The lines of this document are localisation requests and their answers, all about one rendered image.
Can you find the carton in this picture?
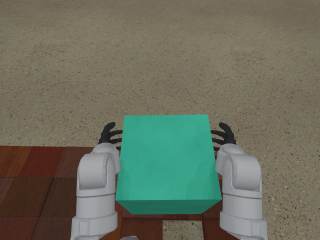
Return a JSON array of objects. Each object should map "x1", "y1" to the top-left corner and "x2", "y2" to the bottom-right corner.
[{"x1": 115, "y1": 114, "x2": 222, "y2": 215}]

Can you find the robot right forearm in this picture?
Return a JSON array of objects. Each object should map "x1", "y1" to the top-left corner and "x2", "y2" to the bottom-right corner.
[{"x1": 215, "y1": 143, "x2": 268, "y2": 240}]

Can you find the robot left forearm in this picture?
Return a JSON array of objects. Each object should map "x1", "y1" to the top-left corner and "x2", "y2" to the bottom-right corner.
[{"x1": 70, "y1": 142, "x2": 121, "y2": 240}]

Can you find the left robot hand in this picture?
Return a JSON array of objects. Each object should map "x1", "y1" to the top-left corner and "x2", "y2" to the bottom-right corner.
[{"x1": 98, "y1": 122, "x2": 123, "y2": 157}]

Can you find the right robot hand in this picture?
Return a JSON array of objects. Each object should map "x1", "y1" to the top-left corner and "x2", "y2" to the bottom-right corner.
[{"x1": 210, "y1": 122, "x2": 237, "y2": 160}]

